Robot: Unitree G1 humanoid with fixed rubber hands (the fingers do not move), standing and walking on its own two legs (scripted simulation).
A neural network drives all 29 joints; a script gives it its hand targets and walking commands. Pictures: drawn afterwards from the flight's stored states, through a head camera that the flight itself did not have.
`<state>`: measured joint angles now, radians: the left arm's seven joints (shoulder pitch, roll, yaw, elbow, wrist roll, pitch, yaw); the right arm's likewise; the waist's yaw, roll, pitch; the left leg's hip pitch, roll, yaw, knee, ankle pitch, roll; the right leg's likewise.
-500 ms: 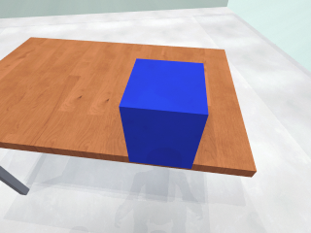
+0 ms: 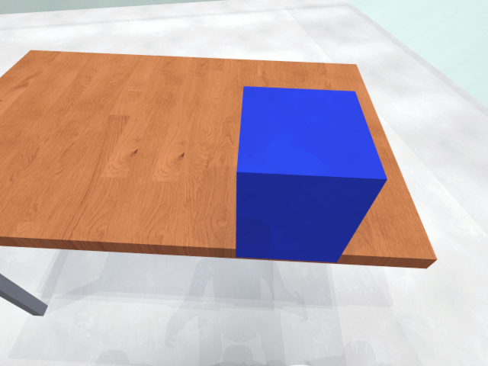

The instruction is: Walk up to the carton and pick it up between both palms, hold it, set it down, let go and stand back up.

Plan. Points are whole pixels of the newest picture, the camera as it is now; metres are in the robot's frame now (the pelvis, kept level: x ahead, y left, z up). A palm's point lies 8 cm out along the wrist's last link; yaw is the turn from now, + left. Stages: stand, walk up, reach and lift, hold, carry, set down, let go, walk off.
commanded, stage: walk up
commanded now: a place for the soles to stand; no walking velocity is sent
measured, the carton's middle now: (292, 178) +0.43 -0.08 +0.06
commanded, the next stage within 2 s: reach and lift in 1.76 s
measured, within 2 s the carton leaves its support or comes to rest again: neither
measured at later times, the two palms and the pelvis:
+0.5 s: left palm out of the picture +0.05 +0.21 -0.12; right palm out of the picture +0.02 -0.28 -0.12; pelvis -0.01 -0.03 +0.00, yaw -6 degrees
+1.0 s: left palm out of the picture +0.05 +0.22 -0.12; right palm out of the picture +0.01 -0.28 -0.13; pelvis +0.00 -0.03 +0.01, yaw -7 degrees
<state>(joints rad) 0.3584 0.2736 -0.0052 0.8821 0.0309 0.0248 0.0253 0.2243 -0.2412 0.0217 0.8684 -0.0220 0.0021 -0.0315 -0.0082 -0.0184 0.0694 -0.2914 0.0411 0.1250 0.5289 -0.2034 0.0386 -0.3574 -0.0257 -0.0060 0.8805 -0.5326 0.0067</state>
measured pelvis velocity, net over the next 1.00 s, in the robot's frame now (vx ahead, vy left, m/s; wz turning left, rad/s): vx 0.00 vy -0.03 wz -0.13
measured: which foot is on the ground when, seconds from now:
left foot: down 0.00-1.00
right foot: up 0.00-0.18, down 0.20-1.00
